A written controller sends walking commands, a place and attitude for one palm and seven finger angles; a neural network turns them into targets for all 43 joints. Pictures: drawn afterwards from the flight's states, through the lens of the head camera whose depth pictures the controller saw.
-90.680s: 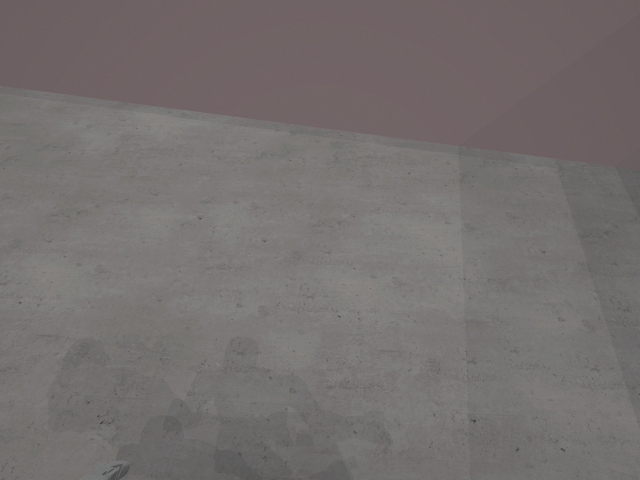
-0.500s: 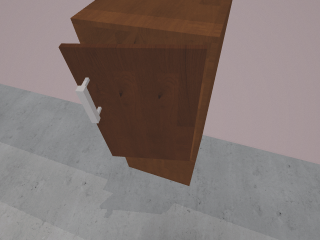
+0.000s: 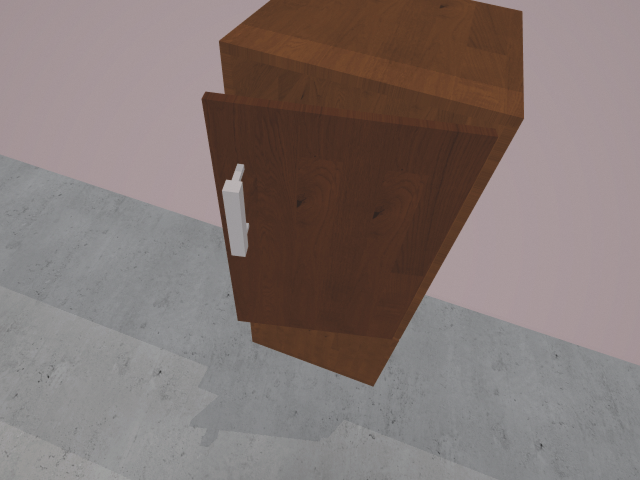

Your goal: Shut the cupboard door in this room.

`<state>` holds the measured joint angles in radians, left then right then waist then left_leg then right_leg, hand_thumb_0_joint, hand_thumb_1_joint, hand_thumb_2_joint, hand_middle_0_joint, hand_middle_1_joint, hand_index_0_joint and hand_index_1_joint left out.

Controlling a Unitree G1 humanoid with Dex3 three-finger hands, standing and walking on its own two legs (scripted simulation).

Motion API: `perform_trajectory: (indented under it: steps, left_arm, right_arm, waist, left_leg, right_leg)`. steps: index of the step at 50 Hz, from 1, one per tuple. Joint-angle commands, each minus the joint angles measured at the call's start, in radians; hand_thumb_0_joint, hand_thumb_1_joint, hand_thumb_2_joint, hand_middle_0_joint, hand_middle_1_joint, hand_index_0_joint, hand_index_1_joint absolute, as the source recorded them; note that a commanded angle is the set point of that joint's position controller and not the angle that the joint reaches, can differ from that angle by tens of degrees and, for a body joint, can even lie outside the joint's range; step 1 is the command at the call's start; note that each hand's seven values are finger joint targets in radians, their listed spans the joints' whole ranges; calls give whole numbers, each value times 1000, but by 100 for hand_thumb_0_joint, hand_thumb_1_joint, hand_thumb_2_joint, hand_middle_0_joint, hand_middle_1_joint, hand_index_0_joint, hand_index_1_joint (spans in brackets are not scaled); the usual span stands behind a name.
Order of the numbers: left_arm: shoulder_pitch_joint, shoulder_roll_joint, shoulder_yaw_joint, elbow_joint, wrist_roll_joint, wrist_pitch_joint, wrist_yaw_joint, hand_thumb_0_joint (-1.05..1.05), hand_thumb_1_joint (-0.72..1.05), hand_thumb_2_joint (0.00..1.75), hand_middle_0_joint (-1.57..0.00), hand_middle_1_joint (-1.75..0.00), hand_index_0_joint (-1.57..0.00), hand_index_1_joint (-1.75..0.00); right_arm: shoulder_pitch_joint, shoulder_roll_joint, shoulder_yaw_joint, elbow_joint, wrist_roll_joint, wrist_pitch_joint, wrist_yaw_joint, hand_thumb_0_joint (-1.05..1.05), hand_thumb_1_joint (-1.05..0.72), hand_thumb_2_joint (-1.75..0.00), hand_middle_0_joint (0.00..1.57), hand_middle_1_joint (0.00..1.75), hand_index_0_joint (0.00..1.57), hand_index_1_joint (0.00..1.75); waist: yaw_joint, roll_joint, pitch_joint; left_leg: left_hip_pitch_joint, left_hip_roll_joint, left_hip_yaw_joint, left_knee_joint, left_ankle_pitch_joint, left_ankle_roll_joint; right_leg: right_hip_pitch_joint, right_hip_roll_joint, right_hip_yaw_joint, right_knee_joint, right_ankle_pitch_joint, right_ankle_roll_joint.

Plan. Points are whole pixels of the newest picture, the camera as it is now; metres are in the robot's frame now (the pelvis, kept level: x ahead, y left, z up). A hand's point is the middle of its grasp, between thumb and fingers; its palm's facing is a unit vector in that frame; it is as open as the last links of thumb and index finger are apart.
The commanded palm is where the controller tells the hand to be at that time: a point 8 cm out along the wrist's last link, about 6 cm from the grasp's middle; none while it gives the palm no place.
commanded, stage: come to a stop and stand still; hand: left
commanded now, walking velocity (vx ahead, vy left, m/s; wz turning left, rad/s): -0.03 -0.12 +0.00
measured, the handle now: (239, 211) +0.48 +0.16 +0.03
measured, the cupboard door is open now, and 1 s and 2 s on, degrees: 14 14 14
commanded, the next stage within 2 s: look again from close up in 0.64 s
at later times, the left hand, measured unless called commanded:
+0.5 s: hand out of the picture +0.04 +0.15 -0.17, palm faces +0.00 -0.98 -0.22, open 7.3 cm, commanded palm none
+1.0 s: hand out of the picture -0.04 +0.13 -0.18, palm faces +0.03 -0.99 -0.14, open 7.4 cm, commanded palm none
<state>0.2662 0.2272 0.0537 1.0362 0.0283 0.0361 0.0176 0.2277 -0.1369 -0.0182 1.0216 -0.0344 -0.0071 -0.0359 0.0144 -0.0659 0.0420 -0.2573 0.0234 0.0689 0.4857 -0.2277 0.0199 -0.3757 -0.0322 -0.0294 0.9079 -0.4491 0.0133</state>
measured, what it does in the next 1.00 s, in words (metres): steps on the spot: right foot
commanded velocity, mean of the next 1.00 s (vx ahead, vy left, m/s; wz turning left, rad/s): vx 0.00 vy -0.01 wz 0.00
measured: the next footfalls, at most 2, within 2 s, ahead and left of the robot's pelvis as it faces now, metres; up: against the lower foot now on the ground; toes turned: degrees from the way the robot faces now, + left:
right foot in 0.22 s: +0.01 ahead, -0.12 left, +0.00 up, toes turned -2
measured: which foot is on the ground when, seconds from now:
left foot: down 0.00-1.00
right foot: up 0.00-0.20, down 0.22-1.00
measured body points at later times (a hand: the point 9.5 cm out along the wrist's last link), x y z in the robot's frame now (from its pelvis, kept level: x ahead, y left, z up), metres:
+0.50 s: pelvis -0.02 -0.03 -0.01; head -0.03 -0.03 +0.44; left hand +0.04 +0.20 -0.15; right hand -0.02 -0.25 -0.16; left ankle +0.00 +0.07 -0.74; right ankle -0.03 -0.12 -0.74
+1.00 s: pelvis -0.01 -0.02 +0.00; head -0.01 -0.01 +0.45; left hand -0.04 +0.18 -0.16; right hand +0.00 -0.25 -0.15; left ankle +0.00 +0.07 -0.74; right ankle -0.03 -0.12 -0.74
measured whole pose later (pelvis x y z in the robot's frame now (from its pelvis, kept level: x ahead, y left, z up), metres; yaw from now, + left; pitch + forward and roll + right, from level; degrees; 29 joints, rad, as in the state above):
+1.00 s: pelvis -0.01 -0.02 +0.00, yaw +1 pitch -1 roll +0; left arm 0.35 0.13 -0.03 1.12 0.02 -0.02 0.03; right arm 0.28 -0.15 0.02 1.12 -0.01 -0.01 -0.03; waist 0.01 -0.02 0.01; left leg -0.21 0.00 0.07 0.44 -0.21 0.03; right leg -0.15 0.01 -0.07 0.43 -0.26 -0.03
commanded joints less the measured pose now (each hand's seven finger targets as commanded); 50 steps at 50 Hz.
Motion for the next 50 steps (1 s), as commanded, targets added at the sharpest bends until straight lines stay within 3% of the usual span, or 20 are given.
perform_trajectory:
  steps: [1, 6, 8, 9, 10, 11, 12, 13, 14, 15, 16, 18, 19, 21, 22, 24, 27, 29, 37, 50]
  left_arm:
    - [3, 9, 3, -57, -3, 4, -14, 0, 90, 90, -20, -30, -20, -30]
    - [-27, -5, 3, -75, -7, 4, -15, 0, 90, 90, -20, -30, -20, -30]
    - [13, -17, 3, -57, -11, -5, -12, 0, 90, 90, -20, -30, -20, -30]
    - [48, -16, 3, -41, -10, -12, -10, 0, 90, 90, -20, -30, -20, -30]
    - [150, 37, -8, -11, -4, -23, 35, 0, 90, 90, -20, -30, -20, -30]
    - [96, 106, 0, -38, 6, -46, 36, 0, 90, 90, -20, -30, -20, -30]
    - [23, 114, -19, -69, -2, -55, 23, 0, 90, 90, -20, -30, -20, -30]
    - [-2, 65, -20, -84, -3, -64, 30, 0, 90, 90, -20, -30, -20, -30]
    - [-15, 67, -18, -87, -8, -65, 34, 0, 90, 90, -20, -30, -20, -30]
    - [-28, 65, -16, -93, -8, -64, 36, 0, 90, 90, -20, -30, -20, -30]
    - [-40, 66, -15, -97, -7, -63, 38, 0, 90, 90, -20, -30, -20, -30]
    - [-51, 75, -17, -97, -11, -53, 32, 0, 90, 90, -20, -30, -20, -30]
    - [-43, 59, -21, -92, -15, -49, 28, 0, 90, 90, -20, -30, -20, -30]
    - [-8, 35, -26, -92, -13, -41, 25, 0, 90, 90, -20, -30, -20, -30]
    - [9, 37, -26, -88, -11, -40, 23, 0, 90, 90, -20, -30, -20, -30]
    - [51, 30, -31, -73, -13, -47, 19, 0, 90, 90, -20, -30, -20, -30]
    - [62, 31, -40, -58, -14, -58, 18, 0, 90, 90, -20, -30, -20, -30]
    - [60, 33, -42, -52, -15, -61, 17, 0, 90, 90, -20, -30, -20, -30]
    - [114, 26, -56, 7, -16, -73, 19, 0, 90, 90, -20, -30, -20, -30]
    - [141, 5, -63, 60, -15, -68, 22, 0, 90, 90, -20, -30, -20, -30]
  right_arm:
    - [110, -191, -43, -6, -2, -8, -20, 0, -90, -90, 20, 30, 20, 30]
    - [98, -204, -53, 1, -6, 0, -16, 0, -90, -90, 20, 30, 20, 30]
    - [91, -202, -55, 6, -2, 3, -12, 0, -90, -90, 20, 30, 20, 30]
    - [84, -193, -53, 6, 4, 5, -9, 0, -90, -90, 20, 30, 20, 30]
    - [-39, -216, -56, -57, 34, -8, -8, 0, -90, -90, 20, 30, 20, 30]
    - [16, -130, -28, -86, 21, -9, 5, 0, -90, -90, 20, 30, 20, 30]
    - [60, -84, -20, -88, 16, -1, 17, 0, -90, -90, 20, 30, 20, 30]
    - [58, -103, -25, -75, 7, 10, 22, 0, -90, -90, 20, 30, 20, 30]
    - [76, -101, -24, -71, 11, 15, 19, 0, -90, -90, 20, 30, 20, 30]
    - [85, -98, -22, -74, 13, 15, 17, 0, -90, -90, 20, 30, 20, 30]
    - [83, -80, -19, -74, 14, 14, 19, 0, -90, -90, 20, 30, 20, 30]
    - [126, -74, -11, -55, 12, 12, 17, 0, -90, -90, 20, 30, 20, 30]
    - [144, -87, -10, -46, 10, 7, 17, 0, -90, -90, 20, 30, 20, 30]
    - [119, -120, -9, -54, 6, 0, 17, 0, -90, -90, 20, 30, 20, 30]
    - [99, -126, -7, -57, 5, -2, 17, 0, -90, -90, 20, 30, 20, 30]
    - [82, -125, -6, -61, 8, -5, 15, 0, -90, -90, 20, 30, 20, 30]
    - [106, -113, 1, -42, 11, -12, 14, 0, -90, -90, 20, 30, 20, 30]
    - [115, -112, 4, -30, 12, -10, 15, 0, -90, -90, 20, 30, 20, 30]
    - [110, -110, 18, 19, 23, -27, 10, 0, -90, -90, 20, 30, 20, 30]
    - [98, -99, 22, 71, 24, -24, 5, 0, -90, -90, 20, 30, 20, 30]
  waist:
    - [-37, 173, -31]
    - [-39, 209, -38]
    - [-17, 203, -69]
    - [1, 173, -76]
    - [62, 91, -51]
    - [2, -63, -49]
    - [-36, -85, -103]
    - [-35, -124, -94]
    - [-44, -129, -90]
    - [-47, -104, -72]
    - [-51, -31, -34]
    - [-66, 11, 16]
    - [-62, 53, 51]
    - [-31, 145, 121]
    - [-21, 171, 115]
    - [-8, 102, 75]
    - [-22, 45, 25]
    - [-30, 21, 32]
    - [-20, 53, -7]
    - [-14, 70, 43]
  left_leg:
    - [109, 299, -242, -180, 459, 157]
    - [69, 283, -257, -186, 318, 149]
    - [27, 256, -242, -160, 213, 125]
    - [-20, 222, -212, -127, 133, 96]
    - [-4, 154, -61, 93, 122, 15]
    - [-125, 38, -3, 232, -19, -33]
    - [-100, 37, -9, 250, -218, -33]
    - [-107, 19, -22, 310, -174, -29]
    - [-119, 21, -27, 337, -166, -25]
    - [-111, 24, -27, 319, -181, -22]
    - [-79, 25, -13, 248, -170, -23]
    - [44, 21, -11, 74, -73, -21]
    - [63, 39, -52, 8, -24, -8]
    - [-59, 113, -155, -100, -81, 28]
    - [-100, 108, -178, -136, -125, 34]
    - [-105, 98, -174, -151, -167, 36]
    - [-30, 73, -129, -119, -93, 24]
    - [-8, 65, -117, -110, -72, 20]
    - [49, 78, -105, -107, 96, 20]
    - [38, 78, -115, -145, 58, 21]
  right_leg:
    - [-51, -2, 29, -14, -18, -3]
    - [40, 9, 13, -182, -22, -17]
    - [156, 18, -2, -338, 80, -23]
    - [243, 18, -11, -457, 178, -22]
    - [170, -60, 108, -597, 309, -21]
    - [278, -191, 213, -610, 703, -59]
    - [219, -232, 178, -580, 553, -130]
    - [212, -174, 151, -577, 572, -143]
    - [226, -171, 152, -568, 568, -156]
    - [206, -179, 152, -566, 530, -172]
    - [169, -173, 133, -558, 499, -177]
    - [48, -139, 126, -551, 259, -140]
    - [2, -96, 115, -538, 145, -109]
    - [26, -33, 73, -526, 46, -70]
    - [71, -19, 68, -500, 75, -66]
    - [122, -24, 78, -508, 104, -65]
    - [120, -52, 106, -559, 105, -70]
    - [98, -61, 117, -581, 83, -72]
    - [155, -70, 104, -565, 286, -62]
    - [153, -71, 93, -580, 240, -59]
